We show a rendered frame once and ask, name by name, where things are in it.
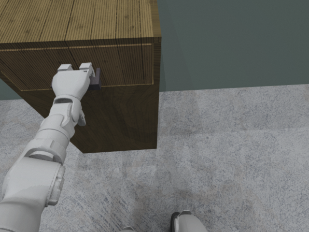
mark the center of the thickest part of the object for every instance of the robot left upper arm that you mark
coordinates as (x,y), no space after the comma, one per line
(34,185)

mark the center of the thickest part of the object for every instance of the robot right foot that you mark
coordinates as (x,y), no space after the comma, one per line
(174,215)

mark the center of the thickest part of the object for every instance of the right robot shin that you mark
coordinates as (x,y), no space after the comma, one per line
(185,212)

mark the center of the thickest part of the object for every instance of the cabinet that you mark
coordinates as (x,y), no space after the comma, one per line
(118,118)

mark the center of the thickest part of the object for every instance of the left robot forearm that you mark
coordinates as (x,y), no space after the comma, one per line
(53,137)

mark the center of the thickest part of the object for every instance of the handle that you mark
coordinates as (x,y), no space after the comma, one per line
(95,82)

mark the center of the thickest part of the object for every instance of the drawer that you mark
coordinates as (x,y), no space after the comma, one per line
(122,64)

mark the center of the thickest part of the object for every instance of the left robot hand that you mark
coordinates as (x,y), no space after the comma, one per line
(74,83)

